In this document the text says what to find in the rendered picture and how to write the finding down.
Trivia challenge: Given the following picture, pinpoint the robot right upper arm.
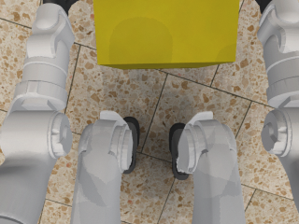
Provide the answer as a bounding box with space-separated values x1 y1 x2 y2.
261 107 299 214

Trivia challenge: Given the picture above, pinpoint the robot left upper arm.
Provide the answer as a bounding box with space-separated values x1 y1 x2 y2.
0 110 73 224

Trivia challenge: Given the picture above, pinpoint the left robot forearm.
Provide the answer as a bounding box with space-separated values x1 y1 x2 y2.
0 3 75 154

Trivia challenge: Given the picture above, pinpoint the robot left foot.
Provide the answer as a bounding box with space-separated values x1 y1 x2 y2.
123 117 140 175

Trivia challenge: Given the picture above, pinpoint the left robot hand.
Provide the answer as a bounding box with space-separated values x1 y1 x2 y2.
42 0 79 16

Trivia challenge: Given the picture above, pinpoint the right robot hand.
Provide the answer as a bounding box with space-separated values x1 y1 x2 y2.
255 0 272 14

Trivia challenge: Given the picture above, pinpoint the robot right thigh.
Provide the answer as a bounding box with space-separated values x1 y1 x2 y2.
180 119 246 224

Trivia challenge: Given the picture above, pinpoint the carton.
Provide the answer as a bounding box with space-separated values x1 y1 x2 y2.
93 0 240 70

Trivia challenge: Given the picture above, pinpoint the right robot forearm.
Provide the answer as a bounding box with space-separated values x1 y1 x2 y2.
257 0 299 108

